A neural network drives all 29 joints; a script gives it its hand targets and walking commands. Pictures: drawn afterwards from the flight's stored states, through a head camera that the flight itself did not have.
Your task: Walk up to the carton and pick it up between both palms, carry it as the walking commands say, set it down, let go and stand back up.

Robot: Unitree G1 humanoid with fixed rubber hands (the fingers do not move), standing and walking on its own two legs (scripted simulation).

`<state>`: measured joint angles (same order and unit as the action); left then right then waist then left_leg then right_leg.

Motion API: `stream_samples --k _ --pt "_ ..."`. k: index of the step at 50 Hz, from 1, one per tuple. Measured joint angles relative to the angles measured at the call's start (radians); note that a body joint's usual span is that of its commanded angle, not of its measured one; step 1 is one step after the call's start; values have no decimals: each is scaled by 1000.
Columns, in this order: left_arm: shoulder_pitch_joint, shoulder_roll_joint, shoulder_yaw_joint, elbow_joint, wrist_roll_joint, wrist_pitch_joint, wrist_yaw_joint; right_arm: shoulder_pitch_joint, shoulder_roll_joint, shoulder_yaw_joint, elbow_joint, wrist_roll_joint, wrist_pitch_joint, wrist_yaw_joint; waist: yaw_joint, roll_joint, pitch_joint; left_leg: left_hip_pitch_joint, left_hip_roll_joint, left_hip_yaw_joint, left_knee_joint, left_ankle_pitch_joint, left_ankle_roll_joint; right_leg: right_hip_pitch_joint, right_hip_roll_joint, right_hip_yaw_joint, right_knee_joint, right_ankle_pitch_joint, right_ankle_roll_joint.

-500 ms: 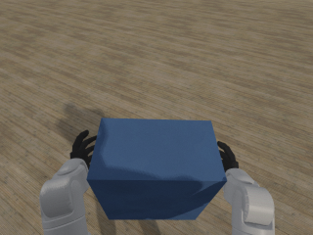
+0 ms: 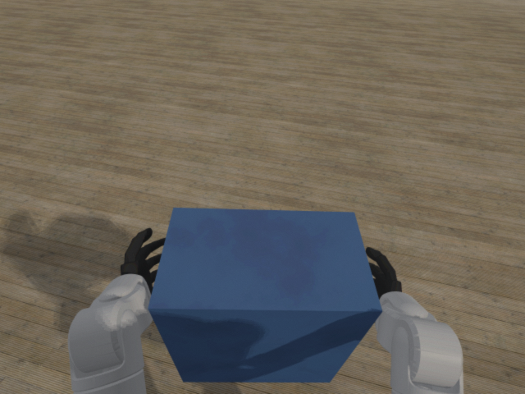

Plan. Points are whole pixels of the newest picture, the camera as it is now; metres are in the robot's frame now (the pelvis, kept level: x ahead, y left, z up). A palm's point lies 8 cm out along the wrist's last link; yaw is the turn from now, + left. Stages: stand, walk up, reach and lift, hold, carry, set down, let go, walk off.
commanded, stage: carry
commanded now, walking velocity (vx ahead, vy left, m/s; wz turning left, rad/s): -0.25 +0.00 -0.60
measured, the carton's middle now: (260, 305) +0.26 +0.02 +0.04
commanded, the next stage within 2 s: none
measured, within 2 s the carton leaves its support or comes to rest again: neither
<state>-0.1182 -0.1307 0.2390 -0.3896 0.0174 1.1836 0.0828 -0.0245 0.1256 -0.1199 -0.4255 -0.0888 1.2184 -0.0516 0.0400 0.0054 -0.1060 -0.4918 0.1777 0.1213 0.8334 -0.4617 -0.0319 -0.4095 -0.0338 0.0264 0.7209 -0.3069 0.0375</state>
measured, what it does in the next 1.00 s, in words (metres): walks backwards, turning right: left foot, then right foot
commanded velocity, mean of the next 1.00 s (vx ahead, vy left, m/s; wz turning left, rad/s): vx -0.10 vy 0.00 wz -0.24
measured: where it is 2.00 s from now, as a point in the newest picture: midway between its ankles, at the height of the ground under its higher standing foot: outside the picture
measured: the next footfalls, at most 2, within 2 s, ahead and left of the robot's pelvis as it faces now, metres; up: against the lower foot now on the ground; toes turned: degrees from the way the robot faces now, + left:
left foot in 0.16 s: +0.02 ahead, +0.08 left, +0.00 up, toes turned +3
right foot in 0.50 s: -0.11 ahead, -0.23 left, +0.00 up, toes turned -16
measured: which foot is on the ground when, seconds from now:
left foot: up 0.00-0.14, down 0.16-0.50, up 0.52-0.74, down 0.76-1.00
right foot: down 0.00-0.18, up 0.20-0.48, down 0.50-0.78, up 0.80-1.00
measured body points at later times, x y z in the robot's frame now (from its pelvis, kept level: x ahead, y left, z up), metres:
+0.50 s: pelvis -0.12 -0.07 -0.01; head -0.15 -0.07 +0.44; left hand +0.17 +0.04 +0.10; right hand +0.08 -0.29 +0.08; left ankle -0.02 +0.08 -0.71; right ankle -0.15 -0.22 -0.72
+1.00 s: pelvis -0.20 -0.10 +0.01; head -0.23 -0.09 +0.46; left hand +0.10 -0.01 +0.12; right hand -0.02 -0.33 +0.11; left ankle -0.15 -0.02 -0.71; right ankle -0.25 -0.25 -0.69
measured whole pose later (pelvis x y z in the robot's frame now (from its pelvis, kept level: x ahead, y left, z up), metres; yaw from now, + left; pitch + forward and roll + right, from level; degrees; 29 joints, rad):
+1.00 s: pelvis -0.20 -0.10 +0.01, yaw -20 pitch +2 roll -1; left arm -0.07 -0.13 0.21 -0.47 0.01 1.17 0.07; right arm 0.03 0.13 -0.10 -0.50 -0.08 1.19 -0.05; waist 0.03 0.01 -0.15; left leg -0.37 0.08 0.17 0.64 -0.31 0.05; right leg -0.40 -0.04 0.02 0.75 -0.37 0.01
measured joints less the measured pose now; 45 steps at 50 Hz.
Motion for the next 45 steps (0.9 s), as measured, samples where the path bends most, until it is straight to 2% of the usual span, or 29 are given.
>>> stream_samples --k 1,5,8,9,10,12,14,16,20,25,26,28,33,36,38,40,42,45 --pt "2 0 -3 6 0 4 1 14 1 1 -1 0 0 0 0 -7 6 -4 -28 0 33 -47 0 -7 -4 10 -2 3 -2" --pt "2 1 -8 -22 0 -6 -3 20 1 7 -28 2 -19 0 0 -10 9 5 -136 -1 53 -57 0 -48 -4 33 -33 50 -7" --pt "4 1 -8 -40 0 -16 -9 21 1 12 -41 2 -32 0 -1 -13 2 96 -182 -5 -102 -8 0 -81 17 34 -36 79 -10" --pt "4 1 -8 -45 0 -16 -10 21 1 14 -41 2 -36 1 -1 -15 0 105 -177 -3 -153 99 16 -91 28 36 -35 87 -10" --pt "12 2 -8 -51 0 -17 -10 21 2 17 -40 2 -37 1 -1 -14 3 100 -164 1 -153 152 38 -105 41 35 -2 18 -10" --pt "22 2 -8 -63 0 -15 -9 21 1 21 -40 2 -36 3 -1 -9 7 100 -129 14 -152 164 61 -160 55 13 187 -101 -10" --pt "22 3 -8 -66 0 -13 -9 21 1 21 -41 2 -35 4 -1 -9 8 100 -93 22 -154 163 62 -196 54 1 383 -107 -10" --pt "22 3 -8 -68 0 -12 -9 21 2 21 -41 2 -35 5 0 -10 8 95 -60 32 -154 169 55 -188 40 2 451 -108 -9" --pt "22 4 -8 -82 0 -1 -5 21 2 22 -42 4 -35 7 0 -10 8 79 -5 75 -154 193 26 -127 -6 3 368 -110 -9" --pt "23 3 -9 -89 -2 -6 -5 20 1 23 -54 4 -35 6 0 -4 3 11 74 102 -77 189 -15 -1 -17 -2 27 -73 -7" --pt "24 2 -17 -71 -3 -13 -6 28 1 15 -54 4 -34 6 -3 3 7 -10 70 87 -41 99 -16 -17 -9 -2 39 -78 -6" --pt "26 2 -27 -40 -3 -13 -6 54 1 10 -53 4 -29 3 -6 0 16 -39 11 54 62 -47 -16 -28 -13 6 35 -53 -9" --pt "30 2 -28 -60 -3 -26 -13 57 1 18 -70 4 -44 0 -6 -2 3 -28 -133 52 112 -66 -16 -41 -18 11 -31 22 -23" --pt "30 2 -28 -69 -3 -28 -16 57 1 21 -76 4 -49 0 -7 -8 -10 56 -194 49 -17 -49 -16 -45 -7 10 -51 46 -28" --pt "31 3 -28 -72 -3 -27 -16 57 1 22 -76 4 -49 0 -8 -2 -31 135 -198 48 -165 16 -12 -58 15 5 -51 55 -28" --pt "41 4 -28 -72 -3 -28 -16 57 2 23 -72 5 -45 0 -7 -3 -41 138 -182 51 -196 130 48 -61 32 1 -51 45 -29" --pt "49 4 -28 -73 -3 -23 -15 57 3 23 -70 4 -35 0 -8 1 -46 138 -161 51 -196 138 90 -66 40 -10 -9 -39 -28" --pt "49 4 -28 -76 -3 -20 -14 57 3 24 -70 4 -34 0 -7 0 -46 135 -127 52 -196 137 96 -63 32 -9 73 -56 -26"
